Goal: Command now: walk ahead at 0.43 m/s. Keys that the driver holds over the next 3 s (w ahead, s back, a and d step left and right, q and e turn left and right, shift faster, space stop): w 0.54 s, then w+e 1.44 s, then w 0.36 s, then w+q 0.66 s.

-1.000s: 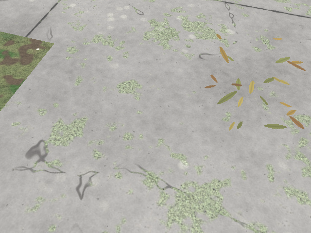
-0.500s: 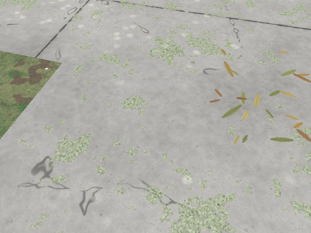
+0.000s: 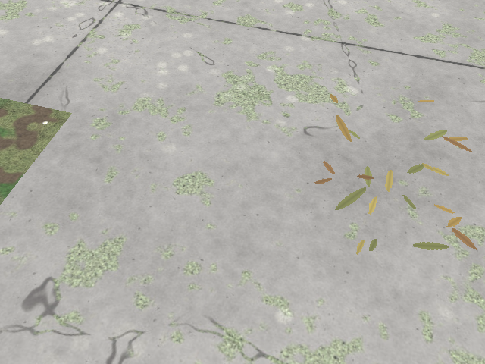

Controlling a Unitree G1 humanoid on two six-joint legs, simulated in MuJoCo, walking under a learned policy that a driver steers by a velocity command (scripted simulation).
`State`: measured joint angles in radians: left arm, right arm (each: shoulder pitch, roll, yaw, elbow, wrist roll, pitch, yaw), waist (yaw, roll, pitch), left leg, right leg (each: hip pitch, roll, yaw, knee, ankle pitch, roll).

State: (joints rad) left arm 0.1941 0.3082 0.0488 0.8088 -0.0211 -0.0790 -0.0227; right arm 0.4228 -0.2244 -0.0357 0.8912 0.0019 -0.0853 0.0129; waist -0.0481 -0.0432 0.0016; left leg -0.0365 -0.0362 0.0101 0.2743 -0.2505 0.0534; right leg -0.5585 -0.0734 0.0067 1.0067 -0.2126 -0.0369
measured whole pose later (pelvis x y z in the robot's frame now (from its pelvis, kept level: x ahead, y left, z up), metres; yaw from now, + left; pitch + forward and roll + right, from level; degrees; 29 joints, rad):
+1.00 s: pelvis +0.56 +0.00 +0.00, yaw -12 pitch +0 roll +1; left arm 0.28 0.32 0.07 0.82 -0.03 -0.03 0.01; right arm 0.22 -0.26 -0.05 0.83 -0.01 -0.11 0.01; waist -0.01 -0.05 0.04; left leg -0.20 -0.01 0.11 0.36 -0.16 0.03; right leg -0.56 -0.08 0.05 1.13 -0.29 -0.02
